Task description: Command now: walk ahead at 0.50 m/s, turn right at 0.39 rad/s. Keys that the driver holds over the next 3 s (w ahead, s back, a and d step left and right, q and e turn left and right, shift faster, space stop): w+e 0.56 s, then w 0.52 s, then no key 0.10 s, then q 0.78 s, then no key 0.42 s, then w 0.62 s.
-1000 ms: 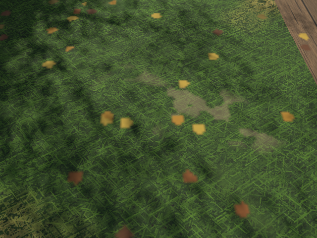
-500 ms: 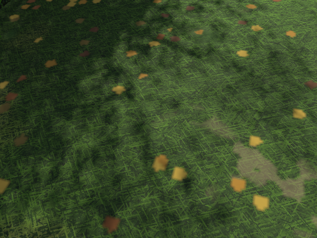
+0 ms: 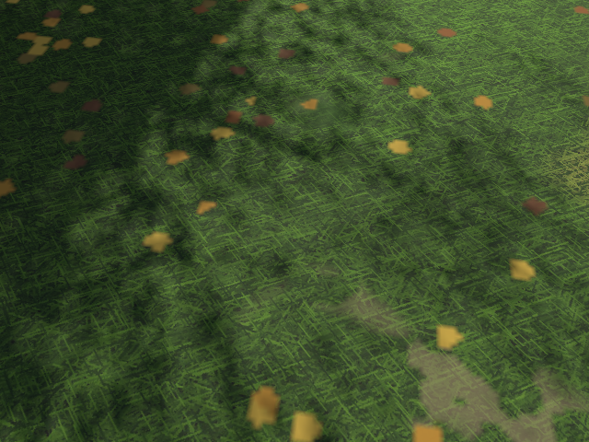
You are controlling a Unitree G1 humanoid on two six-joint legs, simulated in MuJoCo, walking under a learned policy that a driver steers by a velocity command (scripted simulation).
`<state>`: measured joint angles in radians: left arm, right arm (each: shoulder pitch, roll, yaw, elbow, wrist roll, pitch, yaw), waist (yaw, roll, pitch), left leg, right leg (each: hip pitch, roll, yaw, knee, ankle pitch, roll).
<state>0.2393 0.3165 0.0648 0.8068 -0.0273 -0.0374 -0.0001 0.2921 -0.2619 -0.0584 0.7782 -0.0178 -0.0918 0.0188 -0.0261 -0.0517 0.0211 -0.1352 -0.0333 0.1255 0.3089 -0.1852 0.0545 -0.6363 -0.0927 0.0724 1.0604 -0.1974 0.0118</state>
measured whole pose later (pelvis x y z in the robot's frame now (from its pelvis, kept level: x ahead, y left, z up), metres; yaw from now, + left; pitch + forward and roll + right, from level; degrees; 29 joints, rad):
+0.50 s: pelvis +0.27 -0.08 +0.00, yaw -17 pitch +1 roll +0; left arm 0.29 0.28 0.07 0.72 -0.01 -0.05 -0.02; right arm 0.15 -0.30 -0.05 0.73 -0.01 -0.11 0.00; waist 0.03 0.02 0.05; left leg -0.56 0.09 -0.07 1.06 -0.32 -0.03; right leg -0.25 0.11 0.04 0.40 -0.16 -0.11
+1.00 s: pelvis +0.57 -0.10 +0.00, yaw -25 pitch +1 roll +1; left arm 0.24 0.29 0.06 0.72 -0.01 -0.05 0.00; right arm 0.32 -0.26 -0.04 0.82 0.00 -0.09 0.03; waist -0.04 -0.05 0.02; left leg -0.19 -0.06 0.02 0.35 -0.17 0.06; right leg -0.58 -0.07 0.05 1.03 -0.27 -0.01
